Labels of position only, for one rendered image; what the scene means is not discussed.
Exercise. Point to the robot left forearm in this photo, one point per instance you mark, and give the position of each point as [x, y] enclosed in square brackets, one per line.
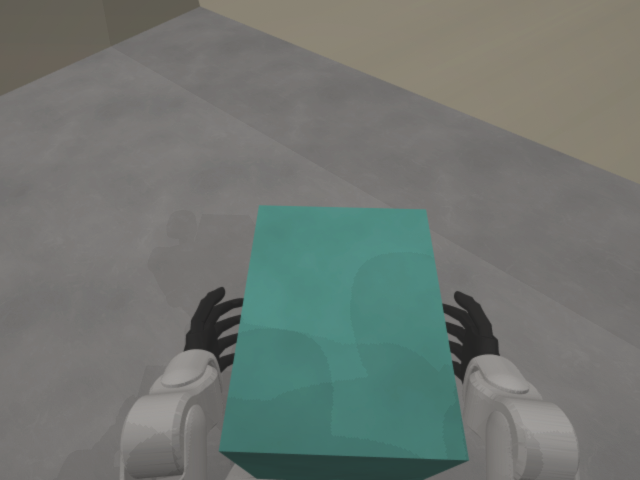
[164, 436]

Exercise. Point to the robot right hand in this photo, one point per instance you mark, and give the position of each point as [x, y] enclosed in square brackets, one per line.
[477, 337]

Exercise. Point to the robot right forearm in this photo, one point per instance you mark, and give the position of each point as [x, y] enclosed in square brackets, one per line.
[526, 438]

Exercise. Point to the carton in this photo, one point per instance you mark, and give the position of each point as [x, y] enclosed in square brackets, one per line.
[342, 368]

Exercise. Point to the robot left hand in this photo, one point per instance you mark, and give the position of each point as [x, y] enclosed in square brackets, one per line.
[205, 329]

